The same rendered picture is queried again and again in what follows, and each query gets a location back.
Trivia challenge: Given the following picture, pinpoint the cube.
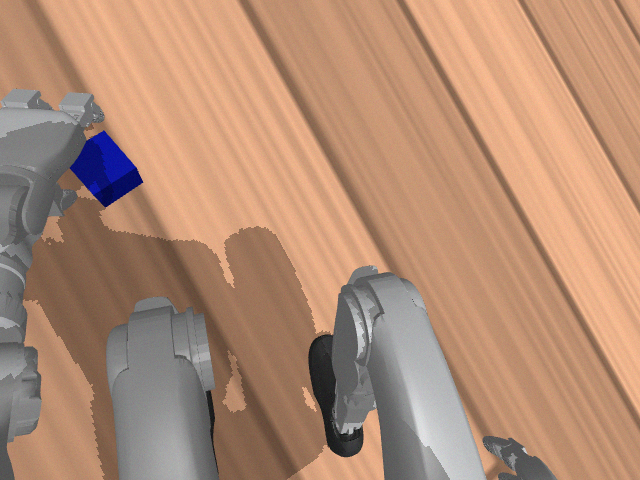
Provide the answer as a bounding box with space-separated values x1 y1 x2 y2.
70 131 143 208

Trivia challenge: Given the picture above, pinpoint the left robot arm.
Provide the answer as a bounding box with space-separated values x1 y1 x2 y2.
0 165 55 480

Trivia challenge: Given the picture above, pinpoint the left robot hand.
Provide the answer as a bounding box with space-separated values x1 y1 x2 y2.
0 89 104 216

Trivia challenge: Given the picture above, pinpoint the right robot hand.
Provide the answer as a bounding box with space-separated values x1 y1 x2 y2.
483 436 557 480

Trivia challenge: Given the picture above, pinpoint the right robot foot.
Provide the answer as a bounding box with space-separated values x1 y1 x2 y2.
308 334 363 457

